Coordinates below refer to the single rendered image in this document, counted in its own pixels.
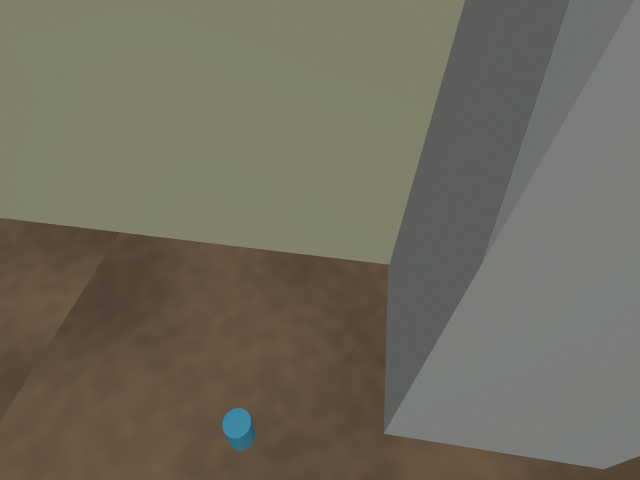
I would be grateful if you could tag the can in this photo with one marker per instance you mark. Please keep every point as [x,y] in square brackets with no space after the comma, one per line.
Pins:
[238,428]

